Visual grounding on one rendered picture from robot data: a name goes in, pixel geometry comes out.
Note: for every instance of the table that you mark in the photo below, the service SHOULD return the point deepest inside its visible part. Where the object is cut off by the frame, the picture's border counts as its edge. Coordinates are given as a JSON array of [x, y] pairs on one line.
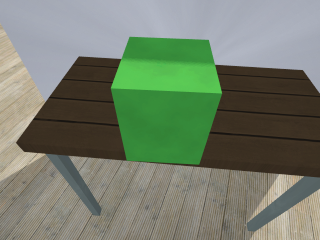
[[267, 121]]

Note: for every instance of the carton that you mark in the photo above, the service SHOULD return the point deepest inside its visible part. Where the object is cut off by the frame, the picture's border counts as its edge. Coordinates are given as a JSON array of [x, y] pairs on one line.
[[166, 92]]

